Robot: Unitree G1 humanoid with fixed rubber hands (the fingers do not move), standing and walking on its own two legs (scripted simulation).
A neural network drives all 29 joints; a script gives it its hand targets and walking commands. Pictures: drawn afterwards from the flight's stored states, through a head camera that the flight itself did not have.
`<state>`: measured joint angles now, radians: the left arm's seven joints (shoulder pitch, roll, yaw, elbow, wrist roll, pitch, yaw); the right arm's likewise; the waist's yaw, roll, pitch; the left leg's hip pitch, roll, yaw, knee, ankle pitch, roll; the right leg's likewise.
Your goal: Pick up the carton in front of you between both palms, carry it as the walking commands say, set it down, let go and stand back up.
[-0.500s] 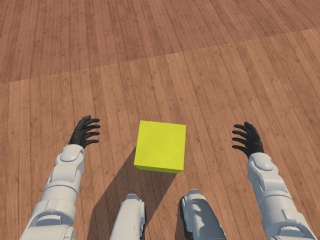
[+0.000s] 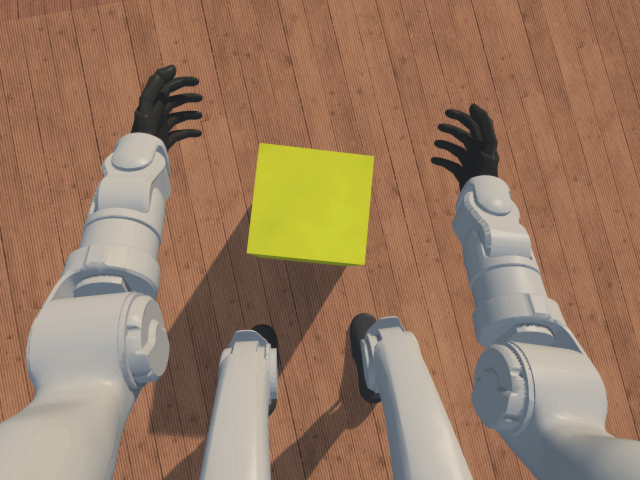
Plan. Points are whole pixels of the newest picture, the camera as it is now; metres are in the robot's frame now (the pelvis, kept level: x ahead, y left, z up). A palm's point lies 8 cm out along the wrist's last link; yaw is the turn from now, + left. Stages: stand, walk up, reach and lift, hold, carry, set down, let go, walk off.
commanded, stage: reach and lift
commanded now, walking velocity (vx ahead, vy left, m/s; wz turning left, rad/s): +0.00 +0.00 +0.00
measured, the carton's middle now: (309, 213) +0.46 -0.01 -0.48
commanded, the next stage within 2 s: none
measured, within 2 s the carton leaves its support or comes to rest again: leaves its support in 1.54 s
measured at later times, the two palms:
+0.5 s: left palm (205, 194) +0.49 +0.17 -0.35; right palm (419, 211) +0.44 -0.20 -0.35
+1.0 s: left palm (228, 196) +0.50 +0.14 -0.42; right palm (411, 214) +0.44 -0.21 -0.41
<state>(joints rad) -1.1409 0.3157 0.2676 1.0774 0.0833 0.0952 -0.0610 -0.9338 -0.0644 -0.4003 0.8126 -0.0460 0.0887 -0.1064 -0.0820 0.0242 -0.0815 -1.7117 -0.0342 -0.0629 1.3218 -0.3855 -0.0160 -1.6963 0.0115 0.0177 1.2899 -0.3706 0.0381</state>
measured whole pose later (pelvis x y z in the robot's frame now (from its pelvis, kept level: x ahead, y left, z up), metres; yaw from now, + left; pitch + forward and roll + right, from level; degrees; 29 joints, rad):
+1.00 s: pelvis -0.03 +0.00 -0.23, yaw -3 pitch +39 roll -3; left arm -1.33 0.39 -0.04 1.18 -0.20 -0.02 0.08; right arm -1.20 -0.23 -0.11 1.08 0.30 -0.04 -0.16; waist -0.07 -0.02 0.24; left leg -2.31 -0.02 -0.05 2.18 -0.56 -0.01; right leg -2.30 0.06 0.02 2.13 -0.53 0.08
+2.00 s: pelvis -0.04 -0.01 -0.15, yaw +1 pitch +40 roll -2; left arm -1.11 0.12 0.31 0.97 0.15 0.27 0.07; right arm -0.97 0.05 -0.54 0.74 -0.15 0.26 -0.11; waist -0.04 0.01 -0.14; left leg -2.07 -0.13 -0.10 1.89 -0.51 -0.06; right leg -2.06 0.12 0.08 1.87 -0.51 0.09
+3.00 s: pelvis +0.06 -0.01 +0.12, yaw +2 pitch +16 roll +0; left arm -0.35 -0.09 0.25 0.61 0.15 0.31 0.09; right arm -0.33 0.14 -0.32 0.56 -0.16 0.30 -0.05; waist -0.02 -0.01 -0.18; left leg -0.76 -0.08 -0.14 0.87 -0.38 -0.02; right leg -0.76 0.07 0.14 0.86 -0.38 0.03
